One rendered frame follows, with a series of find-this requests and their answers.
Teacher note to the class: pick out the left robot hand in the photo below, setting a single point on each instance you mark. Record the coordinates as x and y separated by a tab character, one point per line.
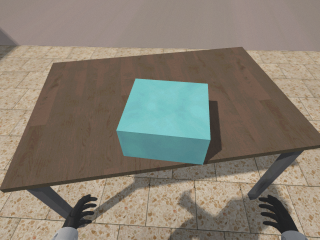
73	218

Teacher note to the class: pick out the carton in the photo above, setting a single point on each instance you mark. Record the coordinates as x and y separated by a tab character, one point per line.
166	120

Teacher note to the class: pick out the robot right forearm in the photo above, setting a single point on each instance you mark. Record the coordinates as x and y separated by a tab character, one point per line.
293	235

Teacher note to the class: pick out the right robot hand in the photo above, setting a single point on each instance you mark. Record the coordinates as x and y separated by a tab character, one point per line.
282	216

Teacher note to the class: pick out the table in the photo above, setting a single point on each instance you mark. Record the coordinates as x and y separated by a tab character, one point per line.
71	135

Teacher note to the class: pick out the robot left forearm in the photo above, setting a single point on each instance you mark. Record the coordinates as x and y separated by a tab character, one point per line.
66	233

